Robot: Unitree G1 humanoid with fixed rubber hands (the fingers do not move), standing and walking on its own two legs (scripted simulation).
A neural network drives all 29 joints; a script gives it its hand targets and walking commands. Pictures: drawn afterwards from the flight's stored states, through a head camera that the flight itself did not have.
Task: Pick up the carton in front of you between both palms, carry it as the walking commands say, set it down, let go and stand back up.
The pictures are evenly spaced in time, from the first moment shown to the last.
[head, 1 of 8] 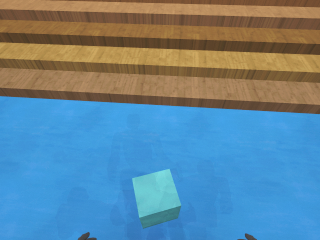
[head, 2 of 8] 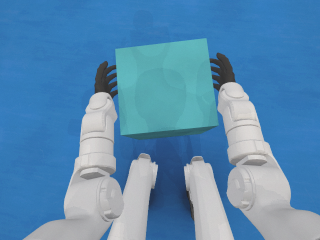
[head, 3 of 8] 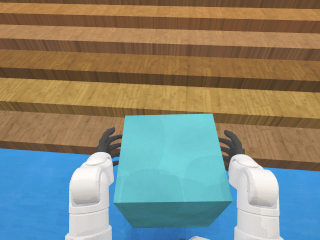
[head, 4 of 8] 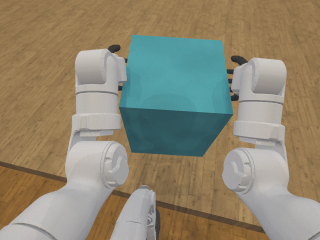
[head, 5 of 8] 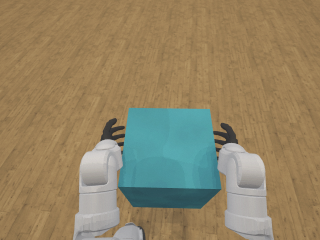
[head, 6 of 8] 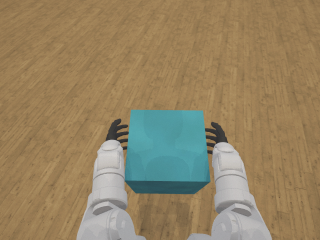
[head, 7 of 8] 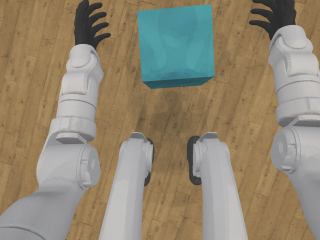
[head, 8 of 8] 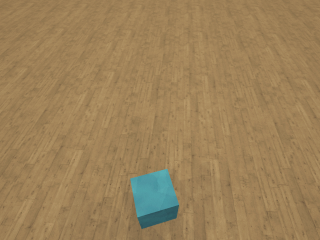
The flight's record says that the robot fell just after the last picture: no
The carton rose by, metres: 1.82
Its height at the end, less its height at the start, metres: +1.09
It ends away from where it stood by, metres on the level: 6.23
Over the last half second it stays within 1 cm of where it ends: yes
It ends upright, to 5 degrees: yes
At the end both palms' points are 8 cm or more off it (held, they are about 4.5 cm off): yes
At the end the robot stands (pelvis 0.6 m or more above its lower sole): yes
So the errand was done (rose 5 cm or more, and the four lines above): yes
